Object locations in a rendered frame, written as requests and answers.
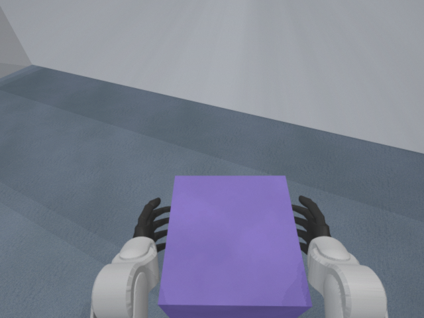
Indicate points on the robot right hand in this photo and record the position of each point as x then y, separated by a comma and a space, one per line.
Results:
315, 223

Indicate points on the left robot forearm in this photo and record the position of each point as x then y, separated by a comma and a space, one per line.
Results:
121, 288

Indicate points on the right robot forearm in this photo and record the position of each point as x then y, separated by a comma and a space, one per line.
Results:
350, 290

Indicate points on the carton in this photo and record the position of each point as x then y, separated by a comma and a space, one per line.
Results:
232, 250

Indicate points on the robot left hand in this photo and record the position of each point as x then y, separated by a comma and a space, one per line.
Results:
146, 224

